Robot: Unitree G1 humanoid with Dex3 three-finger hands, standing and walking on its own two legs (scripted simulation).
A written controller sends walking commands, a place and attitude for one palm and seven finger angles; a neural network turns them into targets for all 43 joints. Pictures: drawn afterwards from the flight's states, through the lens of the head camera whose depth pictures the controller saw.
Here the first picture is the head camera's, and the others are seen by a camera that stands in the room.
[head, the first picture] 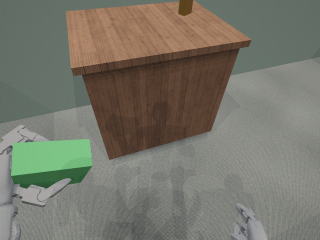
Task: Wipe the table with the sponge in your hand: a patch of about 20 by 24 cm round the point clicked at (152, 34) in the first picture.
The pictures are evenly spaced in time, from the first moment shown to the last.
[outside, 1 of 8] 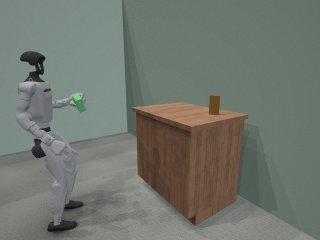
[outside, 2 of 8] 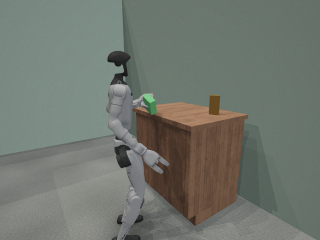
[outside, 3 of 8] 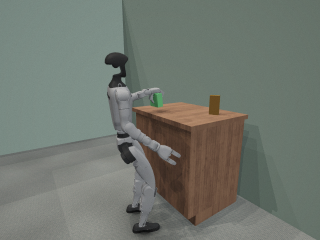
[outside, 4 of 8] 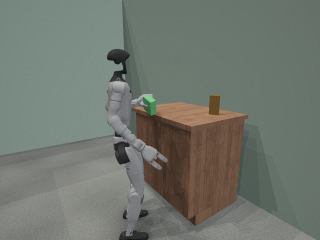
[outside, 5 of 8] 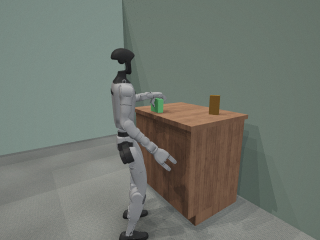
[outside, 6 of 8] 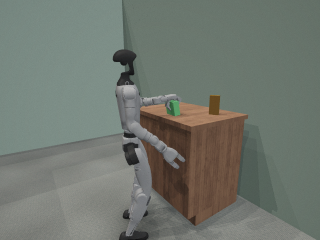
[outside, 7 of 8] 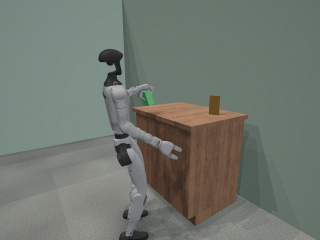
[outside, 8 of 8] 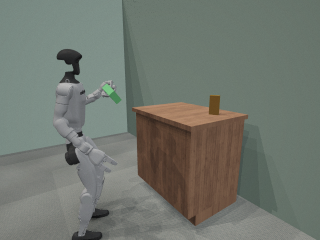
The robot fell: no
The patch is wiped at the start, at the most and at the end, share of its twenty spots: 0.00 1.00 1.00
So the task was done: yes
